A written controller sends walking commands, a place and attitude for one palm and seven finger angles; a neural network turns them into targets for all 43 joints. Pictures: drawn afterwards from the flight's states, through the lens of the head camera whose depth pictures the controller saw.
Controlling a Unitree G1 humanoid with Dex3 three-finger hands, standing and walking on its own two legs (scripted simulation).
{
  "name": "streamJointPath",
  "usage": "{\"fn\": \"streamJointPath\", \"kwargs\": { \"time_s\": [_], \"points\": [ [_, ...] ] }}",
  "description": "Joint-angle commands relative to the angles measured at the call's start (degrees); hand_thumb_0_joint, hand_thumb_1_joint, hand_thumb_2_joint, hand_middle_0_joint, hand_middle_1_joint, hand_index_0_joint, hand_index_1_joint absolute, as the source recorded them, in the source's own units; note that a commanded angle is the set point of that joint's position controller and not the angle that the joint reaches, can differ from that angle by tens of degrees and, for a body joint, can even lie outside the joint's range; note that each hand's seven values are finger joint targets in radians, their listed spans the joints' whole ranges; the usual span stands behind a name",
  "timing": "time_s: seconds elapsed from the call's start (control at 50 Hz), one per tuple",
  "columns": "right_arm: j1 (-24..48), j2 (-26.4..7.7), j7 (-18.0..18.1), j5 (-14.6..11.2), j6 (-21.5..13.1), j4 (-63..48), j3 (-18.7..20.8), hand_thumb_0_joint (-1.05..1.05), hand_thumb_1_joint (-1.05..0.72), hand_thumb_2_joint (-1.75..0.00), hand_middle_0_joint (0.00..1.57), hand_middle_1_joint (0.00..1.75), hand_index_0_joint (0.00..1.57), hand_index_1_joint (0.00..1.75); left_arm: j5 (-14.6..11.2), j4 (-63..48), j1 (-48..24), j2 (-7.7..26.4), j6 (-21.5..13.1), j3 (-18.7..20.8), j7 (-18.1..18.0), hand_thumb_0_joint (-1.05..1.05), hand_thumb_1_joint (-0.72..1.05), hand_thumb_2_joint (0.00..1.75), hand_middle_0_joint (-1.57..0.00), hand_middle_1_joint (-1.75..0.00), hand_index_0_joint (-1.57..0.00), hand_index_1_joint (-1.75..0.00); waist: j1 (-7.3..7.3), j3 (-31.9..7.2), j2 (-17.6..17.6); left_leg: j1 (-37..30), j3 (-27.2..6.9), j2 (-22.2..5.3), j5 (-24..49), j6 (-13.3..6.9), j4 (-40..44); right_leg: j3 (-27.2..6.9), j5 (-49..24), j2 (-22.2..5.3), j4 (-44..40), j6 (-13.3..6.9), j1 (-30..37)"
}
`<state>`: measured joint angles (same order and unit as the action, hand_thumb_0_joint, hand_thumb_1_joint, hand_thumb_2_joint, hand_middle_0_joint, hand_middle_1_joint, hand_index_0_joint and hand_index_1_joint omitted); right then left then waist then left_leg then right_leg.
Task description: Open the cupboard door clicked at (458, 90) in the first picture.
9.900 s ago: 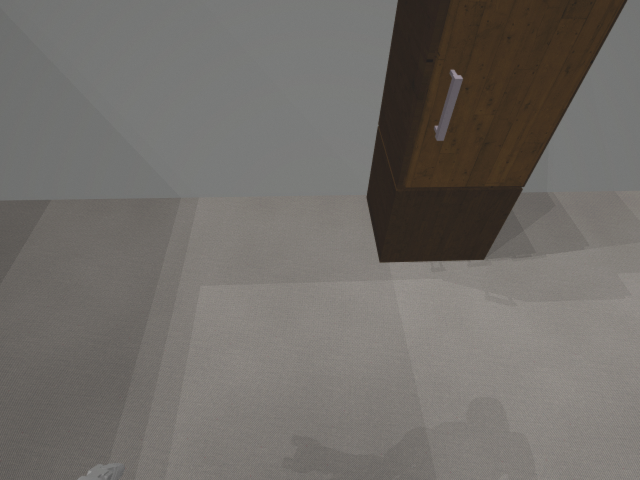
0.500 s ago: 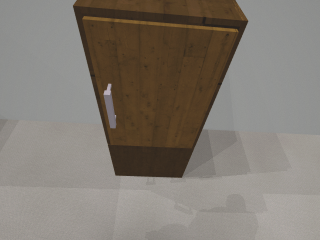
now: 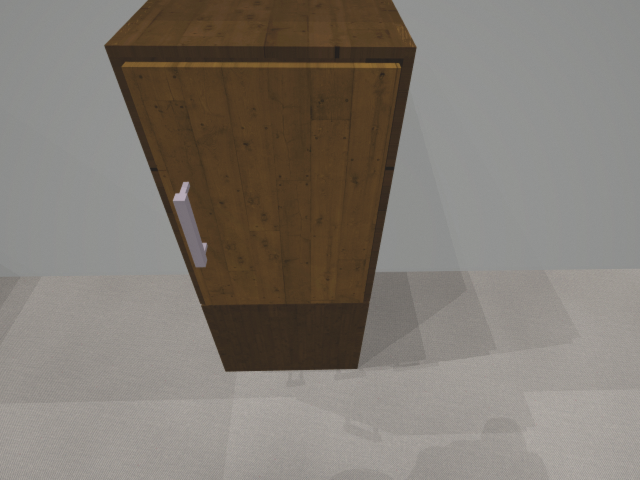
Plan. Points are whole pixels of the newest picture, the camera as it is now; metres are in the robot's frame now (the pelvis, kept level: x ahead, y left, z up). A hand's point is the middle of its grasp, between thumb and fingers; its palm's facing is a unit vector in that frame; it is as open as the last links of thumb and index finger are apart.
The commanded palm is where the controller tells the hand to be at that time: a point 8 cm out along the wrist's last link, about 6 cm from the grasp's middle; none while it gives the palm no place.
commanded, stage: come to a stop and stand still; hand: left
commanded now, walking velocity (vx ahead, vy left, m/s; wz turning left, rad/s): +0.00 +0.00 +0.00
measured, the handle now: (193, 226) +0.56 +0.26 -0.04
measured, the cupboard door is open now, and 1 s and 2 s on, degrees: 0 0 0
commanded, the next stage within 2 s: look again from close up in 0.06 s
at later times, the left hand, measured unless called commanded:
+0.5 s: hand out of the picture +0.04 +0.23 -0.18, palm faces +0.01 -0.98 -0.22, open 7.4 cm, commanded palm none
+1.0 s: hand (139, 400) +0.23 +0.24 -0.02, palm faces +0.16 -0.98 -0.08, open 7.9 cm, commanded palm +0.15 +0.30 -0.06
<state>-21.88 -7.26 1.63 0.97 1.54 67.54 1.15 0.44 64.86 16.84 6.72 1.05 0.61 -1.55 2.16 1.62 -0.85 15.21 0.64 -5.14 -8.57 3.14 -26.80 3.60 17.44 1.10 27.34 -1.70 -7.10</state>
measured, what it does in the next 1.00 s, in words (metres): stands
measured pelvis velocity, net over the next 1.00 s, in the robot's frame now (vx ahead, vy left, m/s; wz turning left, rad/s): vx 0.00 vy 0.03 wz -0.01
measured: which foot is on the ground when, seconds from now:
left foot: down 0.00-1.00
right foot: down 0.00-1.00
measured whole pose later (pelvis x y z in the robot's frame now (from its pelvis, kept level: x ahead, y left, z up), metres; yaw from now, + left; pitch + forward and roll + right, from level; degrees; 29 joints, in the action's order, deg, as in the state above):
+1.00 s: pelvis +0.00 +0.03 -0.05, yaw +0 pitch +10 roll +0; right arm -9.6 -11.4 1.5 0.0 -14.0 39.5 3.0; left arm -11.7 12.4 18.5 11.8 -27.8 13.1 9.2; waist 0.8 -7.1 1.2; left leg 42.1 0.9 -2.6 -19.0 1.0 -51.0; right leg 2.1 28.6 -2.1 53.0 0.6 -34.4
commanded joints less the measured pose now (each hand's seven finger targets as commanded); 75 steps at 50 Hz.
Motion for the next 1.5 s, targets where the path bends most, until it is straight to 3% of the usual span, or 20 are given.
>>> {"fn": "streamJointPath", "kwargs": {
  "time_s": [0.0,0.12,0.14,0.16,0.2,0.28,0.36,0.7,0.72,0.74,0.76,0.78,0.8,0.84,0.9,0.98,1.06,1.2,1.36,1.48],
  "points": [
    [-2.4,-3.0,0.4,0.0,-1.3,-1.9,0.5,0.00,-0.90,-0.90,0.20,0.30,0.20,0.30,-0.2,-2.0,1.5,6.0,-1.0,1.5,-0.4,0.00,0.90,0.90,-0.20,-0.30,-0.20,-0.30,-1.02,6.3,0.2,-2.8,-1.0,-0.3,-1.7,-2.2,3.3,-7.4,6.6,-7.1,-11.6,-0.9,-11.6],
    [-1.6,-2.9,0.7,-0.3,-1.9,-1.7,0.6,0.00,-0.90,-0.90,0.20,0.30,0.20,0.30,-0.3,-0.8,3.8,4.5,-1.3,1.2,-0.5,0.00,0.90,0.90,-0.20,-0.30,-0.20,-0.30,-1.76,4.1,-0.2,-3.8,-1.6,-0.8,1.5,-2.7,3.8,-5.9,-0.3,-6.6,-9.9,-0.3,-8.4],
    [6.6,-4.8,-0.1,-0.4,-2.9,-6.3,0.1,0.00,-0.90,-0.90,0.20,0.30,0.20,0.30,0.9,0.1,8.4,6.1,-3.4,0.6,-2.7,0.00,0.90,0.90,-0.20,-0.30,-0.20,-0.30,-4.70,6.3,1.1,2.4,0.2,-0.1,2.3,-1.5,-9.6,-11.0,-27.3,-9.8,-10.2,0.8,-8.6],
    [2.0,-1.7,-0.6,-0.2,-2.4,-8.3,0.1,0.00,-0.90,-0.90,0.20,0.30,0.20,0.30,0.9,-3.2,4.6,8.7,-4.1,0.8,-2.2,0.00,0.90,0.90,-0.20,-0.30,-0.20,-0.30,0.29,2.4,1.1,2.7,0.2,1.1,-8.9,-2.5,-9.4,-10.8,-17.8,-13.4,-9.8,-2.0,-8.0],
    [-1.0,-2.1,-1.0,0.2,-2.3,-7.9,0.0,0.00,-0.90,-0.90,0.20,0.30,0.20,0.30,0.8,-5.0,1.4,8.2,-4.5,1.0,-1.8,0.00,0.90,0.90,-0.20,-0.30,-0.20,-0.30,0.92,-1.0,1.8,-1.8,0.5,1.4,-4.7,-3.1,-7.0,-7.7,-9.0,-10.1,-6.6,-3.1,-8.6],
    [0.1,-5.2,-0.5,0.1,-3.4,-9.3,0.1,0.00,-0.90,-0.90,0.20,0.30,0.20,0.30,0.7,-5.6,4.4,5.6,-3.0,0.8,-1.7,0.00,0.90,0.90,-0.20,-0.30,-0.20,-0.30,-1.36,1.0,-6.6,1.3,-4.0,-1.4,3.6,-5.2,-1.4,-3.8,-1.4,-4.7,-0.6,-1.1,-7.0],
    [2.3,-7.1,-0.4,0.1,-3.0,-10.5,0.1,0.00,-0.90,-0.90,0.20,0.30,0.20,0.30,0.8,-5.8,4.9,6.0,-2.4,0.6,-1.4,0.00,0.90,0.90,-0.20,-0.30,-0.20,-0.30,-1.89,2.8,1.2,2.7,-4.7,-0.9,-1.3,-5.7,0.3,-3.9,0.3,-4.8,-1.1,-0.4,-7.4],
    [8.8,-11.8,-0.6,-0.2,-3.3,-11.0,0.2,0.00,-0.90,-0.90,0.20,0.30,0.20,0.30,0.8,-7.4,2.0,12.3,-1.9,0.7,-0.5,0.00,0.90,0.90,-0.20,-0.30,-0.20,-0.30,-2.56,-0.6,-0.8,-2.8,-3.5,-0.8,5.0,-5.8,2.7,-4.5,-6.0,-6.5,-2.9,1.1,-5.0],
    [9.8,-12.2,-0.6,-0.8,-3.1,-13.7,0.4,0.00,-0.90,-0.90,0.20,0.30,0.20,0.30,1.2,-6.7,4.2,10.2,-2.5,0.2,-2.7,0.00,0.90,0.90,-0.20,-0.30,-0.20,-0.30,-2.64,2.6,0.0,-2.1,-2.6,-2.2,13.6,-4.3,-6.4,-7.8,-13.9,-7.8,-5.1,1.2,-8.3],
    [7.0,-18.2,0.9,-3.2,-11.5,-31.3,3.0,0.00,-0.90,-0.90,0.20,0.30,0.20,0.30,-8.2,-97.4,-37.9,29.0,-14.5,15.1,-3.7,0.00,0.88,0.89,-0.20,-0.32,-0.20,-0.32,2.97,-27.7,-10.2,-18.8,-1.8,3.7,19.7,-4.1,-1.5,1.1,-22.3,-2.5,2.3,-0.7,-6.9],
    [11.3,-12.8,3.3,-2.6,-16.9,-29.4,0.5,0.00,-0.90,-0.90,0.20,0.30,0.20,0.30,-4.4,-81.6,-5.5,22.5,-12.0,12.1,-5.2,0.00,0.85,0.88,-0.20,-0.33,-0.20,-0.33,-3.60,-26.9,-15.9,-26.0,-3.8,-0.1,25.3,-4.0,0.2,2.0,-10.2,-1.2,9.2,-0.5,-11.2],
    [12.0,-10.3,3.3,-3.7,-18.1,-28.4,1.0,0.00,-0.90,-0.90,0.20,0.30,0.20,0.30,-6.7,-72.4,9.3,8.9,-5.0,4.1,-6.1,0.00,0.83,0.87,-0.21,-0.34,-0.21,-0.34,-1.24,-19.4,-13.3,-15.8,-3.7,1.8,19.1,-2.2,1.7,3.3,-1.1,-0.8,11.5,0.5,-14.3],
    [9.6,-10.8,2.9,-4.0,-18.2,-27.4,1.9,0.00,-0.90,-0.90,0.20,0.30,0.20,0.30,-8.3,-68.2,7.0,3.7,-5.0,3.3,-5.2,0.00,0.81,0.86,-0.21,-0.36,-0.21,-0.36,0.47,-9.5,-6.2,-9.4,-3.0,2.0,13.8,-3.0,-0.1,2.7,-0.5,-1.1,8.7,1.0,-18.0],
    [11.9,-13.4,2.9,-2.0,-17.7,-30.1,3.6,0.00,-0.90,-0.90,0.20,0.30,0.20,0.30,-9.0,-60.8,4.0,9.0,-12.0,11.2,-2.6,0.00,0.76,0.84,-0.21,-0.39,-0.21,-0.39,0.73,-0.2,4.1,6.0,-2.5,4.2,-2.9,-3.1,-7.0,4.2,0.4,-0.7,5.5,1.3,-24.4],
    [14.1,-12.5,1.0,-0.9,-17.5,-33.2,4.9,0.00,-0.90,-0.90,0.20,0.30,0.20,0.30,-11.4,-49.0,18.2,6.2,-26.3,15.3,7.5,0.00,0.69,0.81,-0.22,-0.43,-0.22,-0.43,-5.10,-8.6,11.8,16.6,-1.0,4.4,2.4,-2.1,-19.2,4.9,-4.4,0.3,19.1,0.6,-31.2],
    [16.7,-13.3,-1.5,-1.6,-18.6,-39.0,6.1,0.00,-0.90,-0.90,0.20,0.30,0.20,0.30,-16.3,-50.5,13.9,12.6,-40.0,20.1,23.4,0.00,0.60,0.77,-0.22,-0.50,-0.22,-0.50,-6.87,-16.9,-0.1,26.2,-0.1,4.9,-2.7,-2.2,-30.6,0.1,-1.3,-0.5,29.6,-0.4,-38.5],
    [17.2,-13.2,0.9,-3.0,-18.1,-45.0,5.2,0.00,-0.90,-0.90,0.20,0.30,0.20,0.30,-23.1,-62.4,3.7,17.4,-35.8,24.7,26.8,0.00,0.50,0.73,-0.23,-0.55,-0.23,-0.55,-5.67,-22.6,-0.7,30.8,0.9,5.2,-12.6,-3.7,-34.7,-6.6,14.3,-1.3,25.8,1.4,-39.9],
    [12.4,-13.2,4.7,-2.4,-19.2,-41.6,3.4,0.00,-0.90,-0.90,0.20,0.30,0.20,0.30,-20.4,-76.1,-8.3,18.7,-34.6,19.4,23.3,0.00,0.34,0.66,-0.24,-0.66,-0.24,-0.66,0.22,-20.1,-4.0,31.4,-1.9,3.0,-13.9,-5.2,-38.5,-7.0,15.5,0.4,26.7,1.0,-46.1],
    [12.7,-13.1,5.1,-3.0,-18.2,-41.1,2.7,0.00,-0.90,-0.90,0.20,0.30,0.20,0.30,-23.5,-64.8,-2.3,22.9,-24.4,27.0,26.4,0.00,0.15,0.58,-0.25,-0.78,-0.25,-0.78,-3.58,-23.1,-0.9,32.6,-2.0,3.3,-9.4,-5.0,-36.6,-8.0,9.7,-1.2,24.6,2.4,-38.2],
    [11.5,-12.9,3.9,-2.5,-17.9,-40.4,3.3,0.00,-0.90,-0.90,0.20,0.30,0.20,0.30,-23.9,-61.3,-3.0,20.8,-27.0,27.3,25.0,0.00,0.01,0.52,-0.26,-0.87,-0.26,-0.87,-3.14,-22.1,2.7,32.8,-2.3,3.5,-7.3,-4.7,-35.9,-6.2,4.1,-0.9,26.6,2.9,-38.8]
  ]
}}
